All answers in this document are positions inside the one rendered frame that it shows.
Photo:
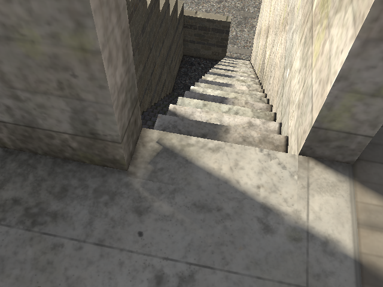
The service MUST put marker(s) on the stairs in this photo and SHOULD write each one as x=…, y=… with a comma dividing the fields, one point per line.
x=229, y=105

